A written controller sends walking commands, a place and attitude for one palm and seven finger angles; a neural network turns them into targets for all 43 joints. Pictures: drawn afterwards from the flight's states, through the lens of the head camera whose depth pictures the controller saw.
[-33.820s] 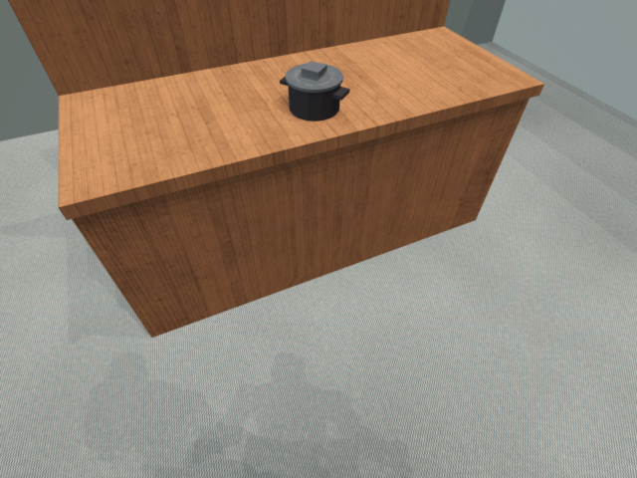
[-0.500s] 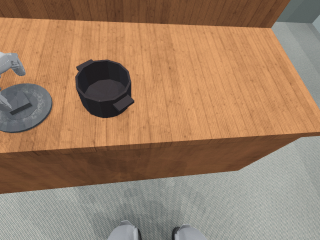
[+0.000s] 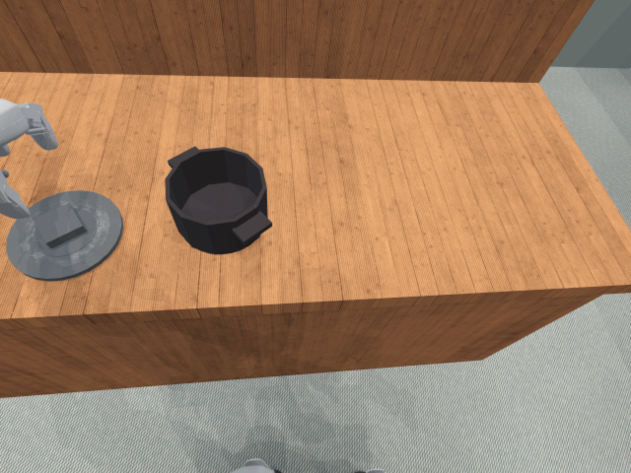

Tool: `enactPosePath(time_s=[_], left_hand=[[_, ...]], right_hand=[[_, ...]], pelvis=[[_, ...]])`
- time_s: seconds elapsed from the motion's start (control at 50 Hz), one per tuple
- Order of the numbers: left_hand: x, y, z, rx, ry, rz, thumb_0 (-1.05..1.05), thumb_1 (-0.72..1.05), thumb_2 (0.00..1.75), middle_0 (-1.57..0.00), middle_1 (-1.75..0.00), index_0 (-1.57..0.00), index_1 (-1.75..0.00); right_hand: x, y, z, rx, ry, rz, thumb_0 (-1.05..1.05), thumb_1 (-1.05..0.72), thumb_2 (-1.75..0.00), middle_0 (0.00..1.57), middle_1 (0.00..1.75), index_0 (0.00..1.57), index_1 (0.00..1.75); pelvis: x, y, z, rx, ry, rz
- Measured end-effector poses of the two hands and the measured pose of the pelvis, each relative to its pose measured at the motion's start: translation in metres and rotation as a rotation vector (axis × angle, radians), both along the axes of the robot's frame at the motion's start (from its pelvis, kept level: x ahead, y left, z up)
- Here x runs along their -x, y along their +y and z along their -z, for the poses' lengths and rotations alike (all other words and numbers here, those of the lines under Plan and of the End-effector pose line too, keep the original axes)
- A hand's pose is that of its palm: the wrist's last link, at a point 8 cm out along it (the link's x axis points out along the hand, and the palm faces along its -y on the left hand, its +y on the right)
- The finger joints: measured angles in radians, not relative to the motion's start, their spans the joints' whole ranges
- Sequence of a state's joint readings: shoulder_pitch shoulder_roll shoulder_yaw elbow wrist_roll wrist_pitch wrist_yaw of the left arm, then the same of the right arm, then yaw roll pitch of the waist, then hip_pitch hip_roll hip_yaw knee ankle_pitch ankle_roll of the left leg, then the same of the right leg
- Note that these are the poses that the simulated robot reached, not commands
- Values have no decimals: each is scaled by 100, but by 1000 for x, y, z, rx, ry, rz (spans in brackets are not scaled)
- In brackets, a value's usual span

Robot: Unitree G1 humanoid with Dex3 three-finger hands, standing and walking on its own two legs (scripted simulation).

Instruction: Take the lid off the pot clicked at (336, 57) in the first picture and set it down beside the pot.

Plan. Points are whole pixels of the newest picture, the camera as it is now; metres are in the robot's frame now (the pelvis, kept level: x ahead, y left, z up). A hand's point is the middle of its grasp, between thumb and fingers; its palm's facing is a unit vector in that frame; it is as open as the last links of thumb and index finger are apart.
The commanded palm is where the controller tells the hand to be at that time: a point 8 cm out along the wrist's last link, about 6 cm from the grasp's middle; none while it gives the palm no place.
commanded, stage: raise the empty hand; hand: left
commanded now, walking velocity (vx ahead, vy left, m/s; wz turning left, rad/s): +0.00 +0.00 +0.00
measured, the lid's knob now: (60, 225) +0.47 +0.37 -0.05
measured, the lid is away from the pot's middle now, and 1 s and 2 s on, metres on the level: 0.24 0.24 0.24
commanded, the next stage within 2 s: draw the hand back to the body in 0.26 s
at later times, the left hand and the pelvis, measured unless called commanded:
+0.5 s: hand out of the picture +0.44 +0.35 +0.11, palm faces -0.40 -0.12 -0.91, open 11.0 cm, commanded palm +0.46 +0.34 +0.17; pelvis +0.00 -0.01 +0.01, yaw +1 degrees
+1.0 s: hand (36, 157) +0.43 +0.29 +0.14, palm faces +0.24 -0.81 -0.54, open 11.0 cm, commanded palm +0.37 +0.32 +0.17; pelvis +0.01 -0.02 +0.02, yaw +2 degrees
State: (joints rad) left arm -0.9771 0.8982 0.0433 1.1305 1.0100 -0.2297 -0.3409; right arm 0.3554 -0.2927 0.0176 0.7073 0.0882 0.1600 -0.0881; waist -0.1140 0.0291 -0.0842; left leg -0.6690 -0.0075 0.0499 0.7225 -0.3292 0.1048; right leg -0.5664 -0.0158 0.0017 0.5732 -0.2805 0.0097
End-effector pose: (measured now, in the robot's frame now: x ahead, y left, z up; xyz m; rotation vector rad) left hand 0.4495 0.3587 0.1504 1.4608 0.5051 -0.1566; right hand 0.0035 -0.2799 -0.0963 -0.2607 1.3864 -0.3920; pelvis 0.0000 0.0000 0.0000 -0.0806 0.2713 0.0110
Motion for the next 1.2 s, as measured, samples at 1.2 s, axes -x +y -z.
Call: enactPosePath(time_s=[1.2], left_hand=[[74,-44,-23,1006,-872,-396,0,15,54,-30,-88,-30,-88]], right_hand=[[-131,-10,-30,-85,-414,-220,0,-90,-90,20,30,21,30]], pelvis=[[-29,-39,-24,-50,-216,-3]])
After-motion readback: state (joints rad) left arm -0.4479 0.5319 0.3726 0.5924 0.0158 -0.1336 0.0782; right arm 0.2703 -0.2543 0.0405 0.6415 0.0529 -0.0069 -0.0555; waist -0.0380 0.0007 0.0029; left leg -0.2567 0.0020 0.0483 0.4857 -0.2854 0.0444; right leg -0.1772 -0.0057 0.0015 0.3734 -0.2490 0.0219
